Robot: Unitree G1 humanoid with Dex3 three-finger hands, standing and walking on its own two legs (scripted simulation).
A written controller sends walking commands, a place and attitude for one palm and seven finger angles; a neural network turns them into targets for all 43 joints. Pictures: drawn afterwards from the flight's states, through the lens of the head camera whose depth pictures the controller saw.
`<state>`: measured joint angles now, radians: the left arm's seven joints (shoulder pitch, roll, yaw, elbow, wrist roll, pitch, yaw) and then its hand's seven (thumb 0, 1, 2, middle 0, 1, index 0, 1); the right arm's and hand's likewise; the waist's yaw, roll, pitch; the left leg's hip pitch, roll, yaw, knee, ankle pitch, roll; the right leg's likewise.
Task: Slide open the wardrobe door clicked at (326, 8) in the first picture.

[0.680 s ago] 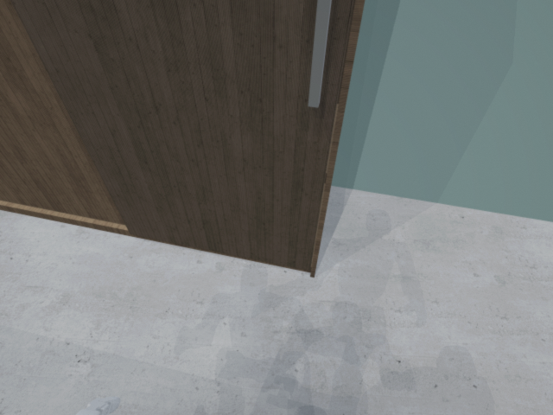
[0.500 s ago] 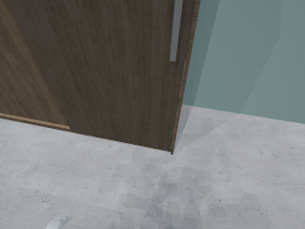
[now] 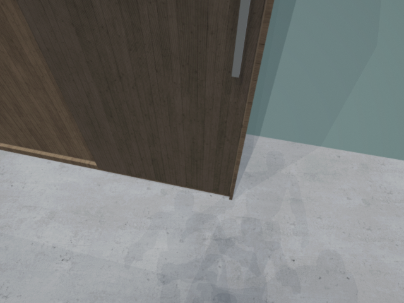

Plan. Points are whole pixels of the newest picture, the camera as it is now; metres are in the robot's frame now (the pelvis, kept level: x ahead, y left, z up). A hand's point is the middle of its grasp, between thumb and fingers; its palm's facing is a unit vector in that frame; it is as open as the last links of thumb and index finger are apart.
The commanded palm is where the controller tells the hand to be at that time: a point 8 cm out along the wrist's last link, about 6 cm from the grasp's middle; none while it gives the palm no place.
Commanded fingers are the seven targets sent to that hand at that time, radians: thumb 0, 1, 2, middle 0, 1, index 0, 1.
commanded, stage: stand and wait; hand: right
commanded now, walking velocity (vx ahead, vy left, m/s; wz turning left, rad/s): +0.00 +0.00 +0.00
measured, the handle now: (243, 21) +0.78 -0.06 +0.21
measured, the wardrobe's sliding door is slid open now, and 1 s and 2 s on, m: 0.00 0.00 0.00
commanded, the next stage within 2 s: look at it before walking up in 0.14 s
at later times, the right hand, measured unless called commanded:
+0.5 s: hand out of the picture +0.08 -0.23 -0.15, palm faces -0.03 +0.94 -0.33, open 7.4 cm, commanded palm none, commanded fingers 0.00 -0.90 -0.90 0.20 0.30 0.20 0.30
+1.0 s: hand out of the picture +0.07 -0.24 -0.16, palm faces -0.02 +0.94 -0.33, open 7.4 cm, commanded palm none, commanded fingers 0.00 -0.90 -0.90 0.20 0.30 0.20 0.30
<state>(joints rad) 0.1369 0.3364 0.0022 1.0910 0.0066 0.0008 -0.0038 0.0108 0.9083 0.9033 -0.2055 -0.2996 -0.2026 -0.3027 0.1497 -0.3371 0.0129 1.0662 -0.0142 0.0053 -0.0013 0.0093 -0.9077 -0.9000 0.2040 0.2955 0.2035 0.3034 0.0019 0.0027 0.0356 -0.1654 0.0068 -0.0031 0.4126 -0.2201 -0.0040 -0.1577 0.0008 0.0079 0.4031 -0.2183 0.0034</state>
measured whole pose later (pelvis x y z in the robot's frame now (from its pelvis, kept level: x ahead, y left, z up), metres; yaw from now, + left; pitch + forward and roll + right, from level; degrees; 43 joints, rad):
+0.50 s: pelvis +0.00 +0.01 +0.00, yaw +0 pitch -2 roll +0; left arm 0.12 0.33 0.00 1.11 0.01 -0.01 0.00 0.01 0.91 0.90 -0.21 -0.30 -0.20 -0.30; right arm 0.13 -0.33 0.01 1.08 -0.01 0.00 0.00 0.01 -0.91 -0.90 0.20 0.30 0.20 0.30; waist 0.00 0.00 0.02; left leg -0.14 -0.01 0.00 0.38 -0.21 0.01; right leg -0.13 -0.01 0.01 0.37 -0.20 0.02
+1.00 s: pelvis +0.00 +0.01 +0.00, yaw -1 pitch -2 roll +0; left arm 0.13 0.33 0.00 1.11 0.00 0.00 0.00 0.01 0.91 0.90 -0.21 -0.30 -0.20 -0.30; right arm 0.15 -0.33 0.01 1.08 -0.01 0.00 0.00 0.01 -0.91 -0.90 0.20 0.30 0.20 0.30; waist 0.00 0.00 0.03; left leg -0.14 0.00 0.01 0.37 -0.20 0.01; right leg -0.14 -0.01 0.02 0.37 -0.20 0.02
